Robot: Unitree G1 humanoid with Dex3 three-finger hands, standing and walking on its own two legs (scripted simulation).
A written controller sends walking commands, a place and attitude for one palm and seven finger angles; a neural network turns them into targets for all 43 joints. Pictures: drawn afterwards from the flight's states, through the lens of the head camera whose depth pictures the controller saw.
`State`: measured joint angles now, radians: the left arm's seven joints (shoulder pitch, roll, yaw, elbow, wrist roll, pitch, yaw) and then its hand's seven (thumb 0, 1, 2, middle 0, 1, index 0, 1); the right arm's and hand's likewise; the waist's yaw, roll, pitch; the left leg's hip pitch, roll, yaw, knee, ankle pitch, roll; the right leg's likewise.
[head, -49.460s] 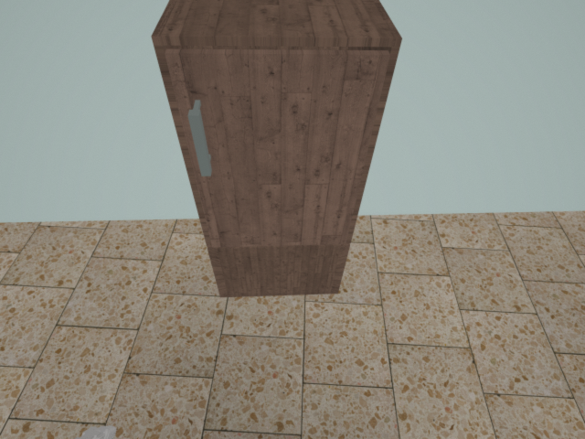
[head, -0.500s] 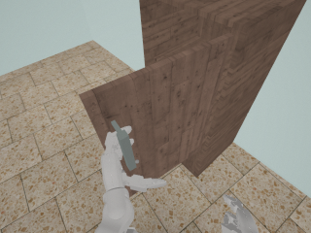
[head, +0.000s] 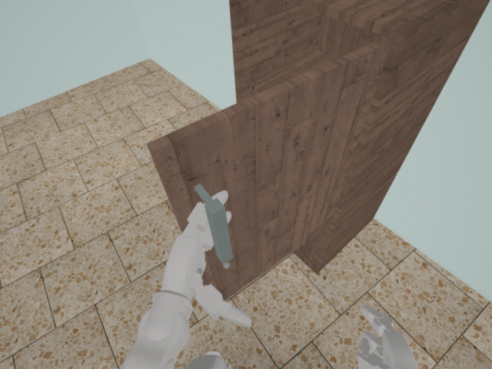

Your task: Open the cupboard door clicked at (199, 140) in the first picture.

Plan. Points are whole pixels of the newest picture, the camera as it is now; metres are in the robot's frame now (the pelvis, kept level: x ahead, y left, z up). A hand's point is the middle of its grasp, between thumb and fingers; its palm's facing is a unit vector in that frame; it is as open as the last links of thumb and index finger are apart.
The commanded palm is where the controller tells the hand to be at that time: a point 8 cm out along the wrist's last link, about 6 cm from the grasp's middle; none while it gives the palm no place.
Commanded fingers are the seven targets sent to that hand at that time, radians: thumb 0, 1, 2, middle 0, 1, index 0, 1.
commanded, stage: slide the hand sideways off the handle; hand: left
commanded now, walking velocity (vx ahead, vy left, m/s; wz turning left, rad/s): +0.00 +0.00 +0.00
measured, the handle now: (213, 225) +0.33 +0.07 +0.06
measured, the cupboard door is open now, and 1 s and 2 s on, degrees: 84 84 84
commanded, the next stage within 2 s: draw the hand back to the body in 0.92 s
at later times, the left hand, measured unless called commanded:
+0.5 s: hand (200, 285) +0.23 +0.08 +0.06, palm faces -0.11 -0.99 -0.01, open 16.1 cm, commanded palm +0.21 +0.15 +0.07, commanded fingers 0.00 -0.50 0.30 -0.15 -0.30 -0.15 -0.30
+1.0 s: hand (163, 306) +0.20 +0.13 +0.06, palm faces -0.09 -1.00 -0.03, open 16.3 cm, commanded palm +0.18 +0.19 +0.07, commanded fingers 0.00 -0.50 0.30 -0.15 -0.30 -0.15 -0.30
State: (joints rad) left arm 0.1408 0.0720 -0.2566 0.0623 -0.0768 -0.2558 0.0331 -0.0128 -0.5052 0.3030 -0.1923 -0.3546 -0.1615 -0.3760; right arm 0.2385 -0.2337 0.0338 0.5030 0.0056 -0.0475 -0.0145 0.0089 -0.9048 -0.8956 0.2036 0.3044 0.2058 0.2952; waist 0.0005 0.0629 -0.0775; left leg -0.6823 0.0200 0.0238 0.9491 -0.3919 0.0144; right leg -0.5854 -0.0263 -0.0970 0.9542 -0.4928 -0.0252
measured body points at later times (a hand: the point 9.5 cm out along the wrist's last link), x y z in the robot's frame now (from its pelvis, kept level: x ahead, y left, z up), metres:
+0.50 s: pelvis +0.02 +0.00 -0.01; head +0.06 -0.02 +0.44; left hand +0.23 +0.14 +0.07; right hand +0.20 -0.22 -0.08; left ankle +0.05 +0.11 -0.68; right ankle +0.00 -0.10 -0.68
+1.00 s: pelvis +0.02 -0.01 -0.02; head +0.05 -0.02 +0.43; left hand +0.20 +0.18 +0.06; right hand +0.20 -0.25 -0.09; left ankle +0.05 +0.11 -0.68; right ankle +0.00 -0.10 -0.68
